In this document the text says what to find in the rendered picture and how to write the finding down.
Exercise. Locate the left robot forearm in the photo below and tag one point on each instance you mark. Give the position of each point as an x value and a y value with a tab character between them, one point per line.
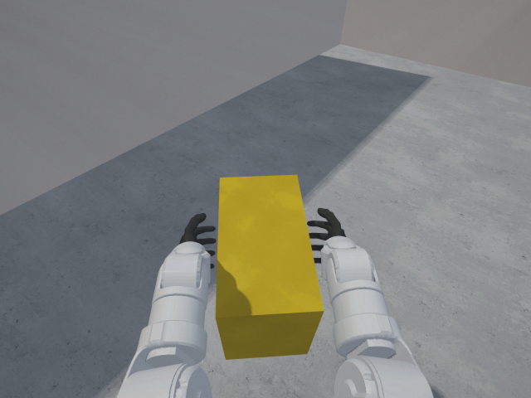
176	333

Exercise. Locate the right robot forearm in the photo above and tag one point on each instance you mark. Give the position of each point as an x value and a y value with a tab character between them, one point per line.
363	325

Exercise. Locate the robot left hand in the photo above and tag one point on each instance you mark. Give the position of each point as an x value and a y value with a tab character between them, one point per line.
191	232

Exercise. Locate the carton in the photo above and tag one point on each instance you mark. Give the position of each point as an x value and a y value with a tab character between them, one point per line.
268	301

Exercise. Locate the left robot upper arm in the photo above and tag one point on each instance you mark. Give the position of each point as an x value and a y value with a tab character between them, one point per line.
184	380

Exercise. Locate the robot right hand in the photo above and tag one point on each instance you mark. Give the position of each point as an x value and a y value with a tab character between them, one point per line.
332	225

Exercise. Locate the right robot upper arm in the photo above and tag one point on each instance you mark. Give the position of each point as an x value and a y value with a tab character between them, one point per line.
375	377

